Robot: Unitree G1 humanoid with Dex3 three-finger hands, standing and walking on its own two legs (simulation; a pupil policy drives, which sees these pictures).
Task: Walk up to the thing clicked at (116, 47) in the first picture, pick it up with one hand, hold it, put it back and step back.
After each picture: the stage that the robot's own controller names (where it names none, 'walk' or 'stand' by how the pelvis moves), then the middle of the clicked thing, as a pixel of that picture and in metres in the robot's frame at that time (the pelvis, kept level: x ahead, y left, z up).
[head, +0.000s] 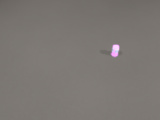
stand; (115, 50) +1.29 -0.35 -0.72
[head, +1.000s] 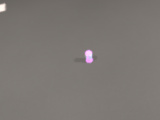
walk; (88, 56) +1.19 +0.04 -0.69
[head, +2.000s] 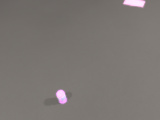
walk; (61, 96) +0.69 +0.26 -0.71
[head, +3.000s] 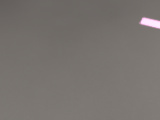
stand; out of the picture +0.48 +0.21 -0.71
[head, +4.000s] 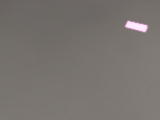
stand; out of the picture +0.43 +0.21 -0.72
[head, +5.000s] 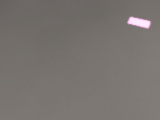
stand; out of the picture +0.40 +0.20 -0.73
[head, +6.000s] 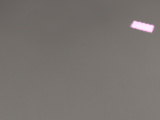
stand; out of the picture +0.41 +0.20 -0.73
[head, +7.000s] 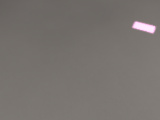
stand; out of the picture +0.41 +0.19 -0.73
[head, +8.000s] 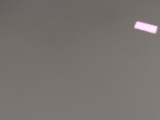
stand; out of the picture +0.41 +0.19 -0.73
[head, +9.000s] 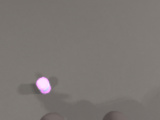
go down; (43, 85) +0.46 +0.20 -0.50
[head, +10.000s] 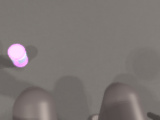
go down; (18, 56) +0.49 +0.26 -0.31
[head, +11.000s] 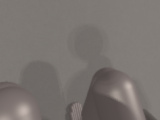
close in; out of the picture +0.47 +0.29 -0.24
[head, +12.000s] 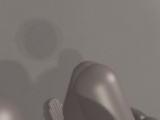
close; out of the picture +0.46 +0.32 -0.22
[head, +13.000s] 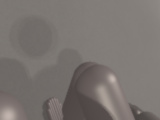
lift; out of the picture +0.43 +0.29 -0.23
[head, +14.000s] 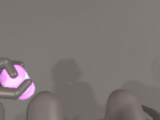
lift; (19, 83) +0.34 +0.23 -0.08
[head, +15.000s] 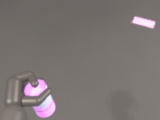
hold; (40, 99) +0.32 +0.16 +0.01
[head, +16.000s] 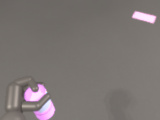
hold; (40, 102) +0.32 +0.17 -0.02
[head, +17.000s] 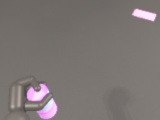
crouch; (42, 101) +0.32 +0.16 -0.03
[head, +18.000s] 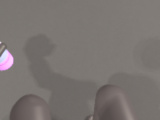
crouch; out of the picture +0.46 +0.25 -0.12
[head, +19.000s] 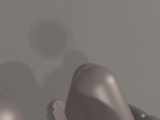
lower; out of the picture +0.43 +0.31 -0.23
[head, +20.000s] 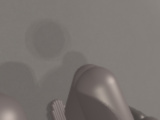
lower; out of the picture +0.42 +0.31 -0.23
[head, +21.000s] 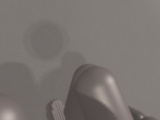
lower; out of the picture +0.43 +0.31 -0.23
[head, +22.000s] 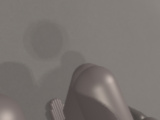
lower; out of the picture +0.43 +0.31 -0.23
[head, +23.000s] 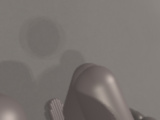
draw back; out of the picture +0.43 +0.30 -0.23
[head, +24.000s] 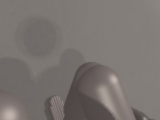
rise; out of the picture +0.41 +0.30 -0.23
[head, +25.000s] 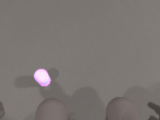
walk; (42, 78) +0.44 +0.22 -0.43
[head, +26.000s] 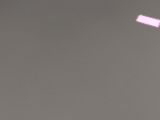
stand; out of the picture +0.38 +0.18 -0.66
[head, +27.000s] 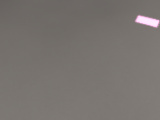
stand; out of the picture +0.39 +0.19 -0.67
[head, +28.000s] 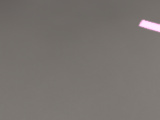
stand; out of the picture +0.39 +0.18 -0.71
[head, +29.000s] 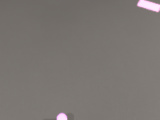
walk; out of the picture +0.42 +0.15 -0.70
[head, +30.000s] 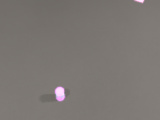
walk; (60, 94) +0.62 +0.15 -0.71
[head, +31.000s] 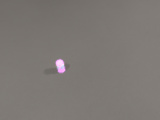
walk; (60, 66) +0.94 +0.28 -0.69
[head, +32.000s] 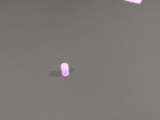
stand; (65, 69) +1.00 +0.18 -0.72
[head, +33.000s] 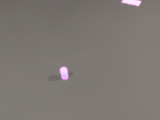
stand; (64, 73) +1.00 +0.20 -0.73
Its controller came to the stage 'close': yes
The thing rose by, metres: 0.69
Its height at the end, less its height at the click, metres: +0.00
